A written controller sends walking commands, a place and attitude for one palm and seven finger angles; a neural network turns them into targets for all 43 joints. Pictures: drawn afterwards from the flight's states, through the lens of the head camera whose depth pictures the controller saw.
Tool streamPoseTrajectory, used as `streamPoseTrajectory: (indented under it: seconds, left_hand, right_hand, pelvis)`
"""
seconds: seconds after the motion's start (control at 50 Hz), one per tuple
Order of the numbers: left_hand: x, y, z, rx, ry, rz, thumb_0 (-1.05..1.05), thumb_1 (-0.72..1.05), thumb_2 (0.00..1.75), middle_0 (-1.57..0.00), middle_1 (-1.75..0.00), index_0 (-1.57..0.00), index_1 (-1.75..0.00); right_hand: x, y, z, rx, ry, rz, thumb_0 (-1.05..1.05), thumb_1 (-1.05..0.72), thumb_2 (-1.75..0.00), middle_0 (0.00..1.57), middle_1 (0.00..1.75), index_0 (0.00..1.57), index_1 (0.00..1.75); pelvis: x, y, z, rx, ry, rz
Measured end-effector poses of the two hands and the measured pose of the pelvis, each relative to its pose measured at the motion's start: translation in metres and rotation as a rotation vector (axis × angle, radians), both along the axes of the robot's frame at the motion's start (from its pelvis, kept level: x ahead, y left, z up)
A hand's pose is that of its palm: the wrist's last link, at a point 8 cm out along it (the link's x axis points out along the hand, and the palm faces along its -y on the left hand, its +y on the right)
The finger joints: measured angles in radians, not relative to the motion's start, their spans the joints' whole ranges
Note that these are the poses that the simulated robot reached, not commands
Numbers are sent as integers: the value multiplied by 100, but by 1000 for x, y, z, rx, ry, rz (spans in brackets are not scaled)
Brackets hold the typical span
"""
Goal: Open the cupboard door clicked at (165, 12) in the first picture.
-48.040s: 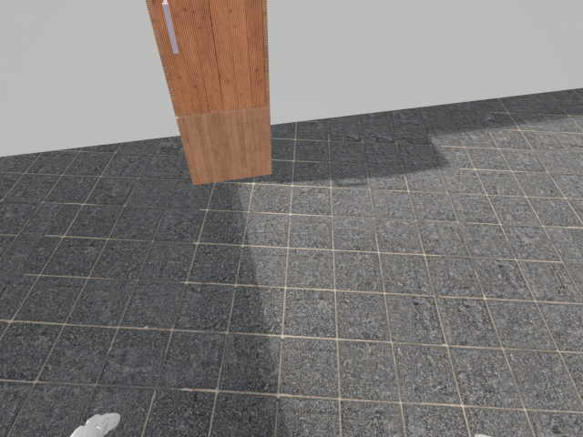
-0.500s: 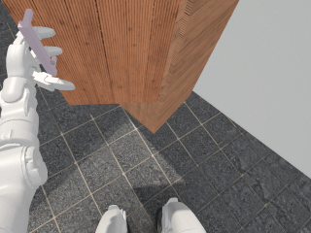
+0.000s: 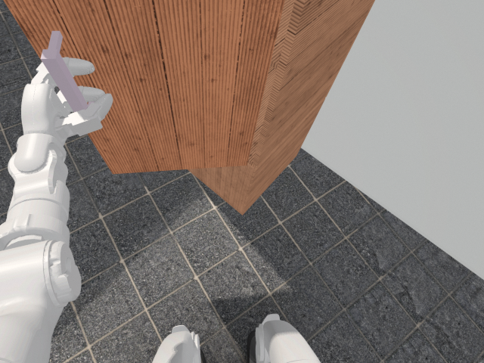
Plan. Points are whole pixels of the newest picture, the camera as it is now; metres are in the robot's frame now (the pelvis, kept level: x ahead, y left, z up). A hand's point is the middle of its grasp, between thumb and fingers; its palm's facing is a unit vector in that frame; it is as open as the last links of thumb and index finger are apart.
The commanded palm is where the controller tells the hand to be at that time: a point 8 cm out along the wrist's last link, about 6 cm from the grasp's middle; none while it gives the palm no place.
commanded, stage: close the thumb around the handle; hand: left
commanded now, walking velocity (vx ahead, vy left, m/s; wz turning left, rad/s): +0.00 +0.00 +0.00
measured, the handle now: (74, 86) +0.55 +0.23 +0.07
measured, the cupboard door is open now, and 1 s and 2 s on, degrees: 48 74 97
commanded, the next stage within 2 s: pull the door open along its arc in 0.20 s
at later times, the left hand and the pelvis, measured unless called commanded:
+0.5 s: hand (89, 117) +0.48 +0.20 +0.07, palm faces +0.04 -1.00 -0.02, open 5.4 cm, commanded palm +0.44 +0.25 +0.07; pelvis +0.00 +0.00 +0.00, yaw +0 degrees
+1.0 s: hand (127, 187) +0.37 +0.14 +0.07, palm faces +0.37 -0.93 +0.03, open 5.7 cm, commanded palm +0.31 +0.19 +0.07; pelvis +0.00 -0.02 +0.01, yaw +1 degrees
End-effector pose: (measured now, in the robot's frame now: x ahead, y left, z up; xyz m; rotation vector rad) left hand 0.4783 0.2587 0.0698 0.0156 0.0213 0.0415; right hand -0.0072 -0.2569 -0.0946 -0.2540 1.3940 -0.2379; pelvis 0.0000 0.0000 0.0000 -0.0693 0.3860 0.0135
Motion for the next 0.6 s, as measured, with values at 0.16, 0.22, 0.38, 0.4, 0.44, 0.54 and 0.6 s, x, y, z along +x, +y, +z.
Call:
streamPoseTrajectory:
  seconds: [0.16, 0.22, 0.38, 0.4, 0.44, 0.54, 0.6]
  left_hand:
    - [-3, 1, 3, 1, -7, 1, 1, 77, 85, -38, -134, -37, -133]
    - [-4, 0, 3, -3, -7, 1, 1, 79, 85, -38, -134, -37, -134]
    - [-7, 0, 3, -1, -7, 1, 1, 79, 84, -38, -135, -37, -135]
    - [-7, 0, 3, 1, -7, 1, 1, 79, 84, -38, -135, -37, -135]
    - [-10, 0, 3, 2, -9, -1, 1, 79, 83, -38, -135, -36, -135]
    - [-23, -3, 2, 0, -15, -10, 1, 79, 81, -39, -135, -36, -135]
    - [-36, -6, 2, 0, -17, -21, 1, 78, 80, -39, -135, -37, -135]
  right_hand:
    - [5, -2, 0, -7, -17, 8, 1, -91, -90, 20, 30, 20, 30]
    - [7, -3, 0, -7, -24, 11, 1, -91, -90, 20, 30, 20, 30]
    - [8, -6, -2, -8, -32, 18, 1, -91, -90, 20, 30, 20, 30]
    - [8, -6, -2, -9, -34, 15, 1, -91, -90, 20, 30, 20, 30]
    - [8, -6, -1, -7, -39, 10, 1, -91, -90, 20, 30, 20, 30]
    - [12, -6, 0, 9, -57, -1, 1, -91, -90, 20, 30, 20, 30]
    - [19, -6, 2, 21, -83, -5, 1, -91, -90, 20, 30, 20, 30]
  pelvis:
    - [-2, -1, 0, 0, -7, 5]
    - [-2, -1, 0, 1, -9, 4]
    - [-5, -3, -1, 4, -11, 5]
    - [-5, -4, -1, 5, -11, 3]
    - [-5, -4, 0, 7, -12, -1]
    - [-2, -5, 3, 13, -23, -11]
    - [0, -6, 6, 17, -36, -16]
